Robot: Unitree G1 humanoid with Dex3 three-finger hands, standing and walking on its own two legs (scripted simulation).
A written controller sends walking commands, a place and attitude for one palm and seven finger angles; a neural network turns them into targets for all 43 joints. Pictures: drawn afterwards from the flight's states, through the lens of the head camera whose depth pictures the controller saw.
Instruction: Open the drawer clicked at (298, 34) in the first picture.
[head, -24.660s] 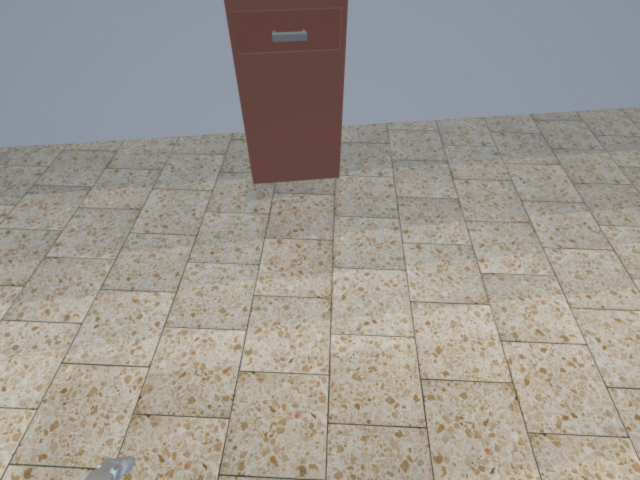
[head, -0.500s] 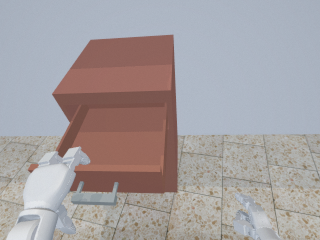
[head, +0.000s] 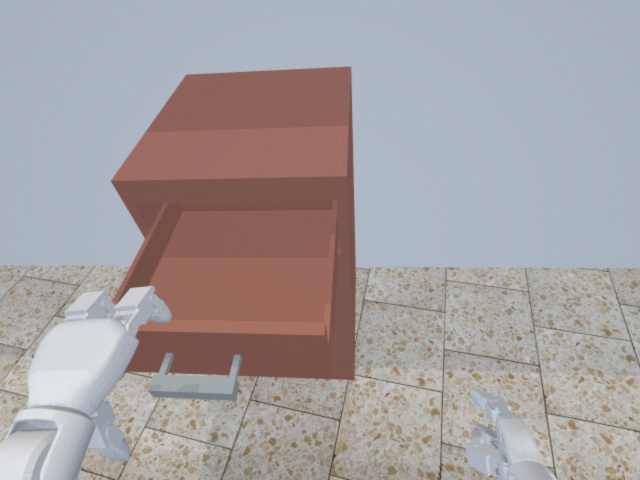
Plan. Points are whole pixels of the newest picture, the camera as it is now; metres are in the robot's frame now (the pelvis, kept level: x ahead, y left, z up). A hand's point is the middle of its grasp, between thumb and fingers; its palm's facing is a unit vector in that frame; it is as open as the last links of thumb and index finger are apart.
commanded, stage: draw the hand back to the body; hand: left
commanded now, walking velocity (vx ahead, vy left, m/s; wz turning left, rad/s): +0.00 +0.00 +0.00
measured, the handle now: (198, 373) +0.26 +0.24 -0.06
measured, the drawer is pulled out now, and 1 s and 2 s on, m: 0.27 0.27 0.27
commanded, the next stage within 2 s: step back with the hand held close in 1.10 s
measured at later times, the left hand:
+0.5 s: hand (117, 321) +0.21 +0.23 +0.16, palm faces +0.35 -0.85 -0.40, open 12.2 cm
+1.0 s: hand (103, 344) +0.19 +0.23 +0.16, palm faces +0.41 -0.82 -0.41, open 7.9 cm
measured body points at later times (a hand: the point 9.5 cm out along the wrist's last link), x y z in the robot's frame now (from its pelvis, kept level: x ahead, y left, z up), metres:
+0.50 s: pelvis +0.02 +0.01 +0.01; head +0.02 -0.01 +0.46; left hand +0.19 +0.27 +0.19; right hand +0.22 -0.20 -0.08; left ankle -0.01 +0.10 -0.73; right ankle -0.01 -0.09 -0.73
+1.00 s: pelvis +0.01 -0.01 +0.01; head +0.00 -0.04 +0.46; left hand +0.16 +0.27 +0.19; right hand +0.22 -0.22 -0.08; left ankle -0.01 +0.10 -0.73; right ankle -0.01 -0.09 -0.74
